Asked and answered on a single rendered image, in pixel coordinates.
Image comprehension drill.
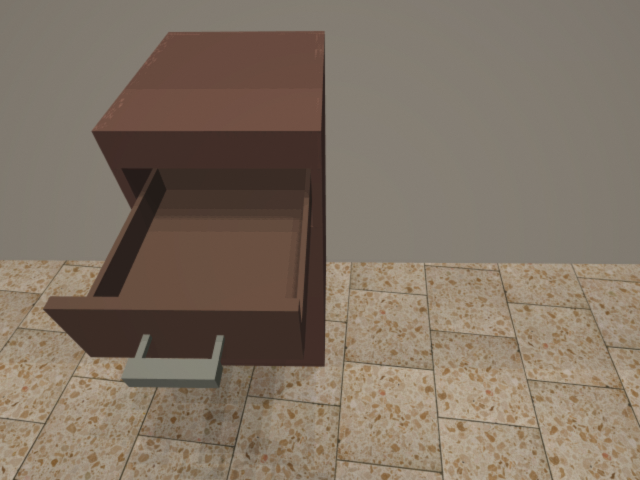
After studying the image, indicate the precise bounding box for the handle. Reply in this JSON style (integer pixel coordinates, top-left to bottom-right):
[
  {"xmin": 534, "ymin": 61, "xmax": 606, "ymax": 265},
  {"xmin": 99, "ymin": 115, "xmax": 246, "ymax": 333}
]
[{"xmin": 121, "ymin": 334, "xmax": 225, "ymax": 388}]

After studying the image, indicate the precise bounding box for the cabinet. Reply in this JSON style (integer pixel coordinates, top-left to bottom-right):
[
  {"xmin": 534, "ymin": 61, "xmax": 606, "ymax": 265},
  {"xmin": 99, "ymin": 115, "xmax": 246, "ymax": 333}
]
[{"xmin": 92, "ymin": 31, "xmax": 326, "ymax": 367}]

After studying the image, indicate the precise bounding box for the drawer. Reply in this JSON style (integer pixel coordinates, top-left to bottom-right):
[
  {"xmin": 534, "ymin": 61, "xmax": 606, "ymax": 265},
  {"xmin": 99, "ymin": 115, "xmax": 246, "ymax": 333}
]
[{"xmin": 43, "ymin": 168, "xmax": 312, "ymax": 360}]

